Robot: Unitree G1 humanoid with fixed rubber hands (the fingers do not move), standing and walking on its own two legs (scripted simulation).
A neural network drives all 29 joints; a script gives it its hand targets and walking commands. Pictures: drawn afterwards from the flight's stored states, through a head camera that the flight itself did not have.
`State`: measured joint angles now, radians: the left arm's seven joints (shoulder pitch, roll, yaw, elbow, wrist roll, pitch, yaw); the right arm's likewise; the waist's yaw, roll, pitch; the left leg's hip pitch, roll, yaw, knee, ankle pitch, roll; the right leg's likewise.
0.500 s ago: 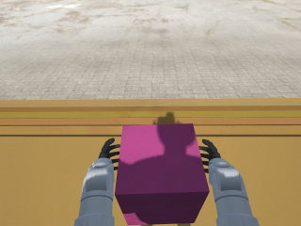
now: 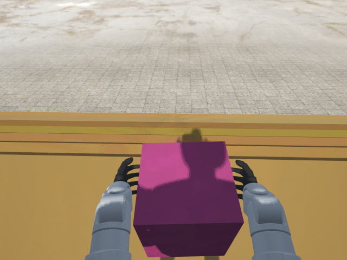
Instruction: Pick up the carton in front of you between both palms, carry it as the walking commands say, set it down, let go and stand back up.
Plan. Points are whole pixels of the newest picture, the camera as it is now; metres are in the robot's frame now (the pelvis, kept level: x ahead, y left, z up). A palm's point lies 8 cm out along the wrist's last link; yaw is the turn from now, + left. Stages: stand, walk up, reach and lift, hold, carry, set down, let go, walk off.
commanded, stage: carry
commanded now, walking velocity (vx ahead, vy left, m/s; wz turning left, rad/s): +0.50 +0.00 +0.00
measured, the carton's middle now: (184, 201) +0.31 +0.00 -0.02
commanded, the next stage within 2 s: none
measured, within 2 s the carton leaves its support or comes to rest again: neither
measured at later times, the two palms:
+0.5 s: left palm (120, 136) +0.45 +0.17 +0.09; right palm (225, 132) +0.46 -0.13 +0.09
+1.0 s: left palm (128, 82) +0.78 +0.20 +0.09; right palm (202, 81) +0.76 -0.10 +0.10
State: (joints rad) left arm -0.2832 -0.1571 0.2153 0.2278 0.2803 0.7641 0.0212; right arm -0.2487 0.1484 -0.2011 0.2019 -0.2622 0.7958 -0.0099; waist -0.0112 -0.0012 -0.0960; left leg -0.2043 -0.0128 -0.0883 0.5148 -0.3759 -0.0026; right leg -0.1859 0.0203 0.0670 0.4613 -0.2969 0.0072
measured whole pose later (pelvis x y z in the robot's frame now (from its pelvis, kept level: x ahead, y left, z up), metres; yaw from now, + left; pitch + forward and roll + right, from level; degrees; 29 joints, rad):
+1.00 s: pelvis +0.50 +0.06 +0.00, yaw -1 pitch +5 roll -2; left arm -0.17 -0.14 0.10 -0.39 0.13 1.20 0.09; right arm -0.16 0.13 -0.10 -0.38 -0.10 1.22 -0.09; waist -0.03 0.00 -0.09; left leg -0.02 0.03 0.21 0.25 -0.32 0.02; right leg -0.61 -0.08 -0.16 0.64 -0.11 -0.01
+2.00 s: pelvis +1.13 +0.05 -0.03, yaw +1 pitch +6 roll +0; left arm -0.64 -0.05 0.26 -0.11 0.09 1.19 0.12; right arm -0.66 0.06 -0.22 -0.05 -0.05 1.19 -0.14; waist -0.08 0.00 0.05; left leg -0.25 -0.04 0.10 0.65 -0.51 0.09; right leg -0.73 -0.04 -0.01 0.91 -0.03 -0.04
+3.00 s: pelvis +1.86 -0.05 -0.38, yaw +0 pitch +2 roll +1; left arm -0.56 -0.04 0.20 0.05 0.11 1.12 0.12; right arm -0.63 -0.03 -0.13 0.16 0.02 1.11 -0.14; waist -0.03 -0.03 -0.05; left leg -0.38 -0.07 0.06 1.45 -0.61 0.09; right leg -0.44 0.03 -0.07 0.57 0.03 -0.10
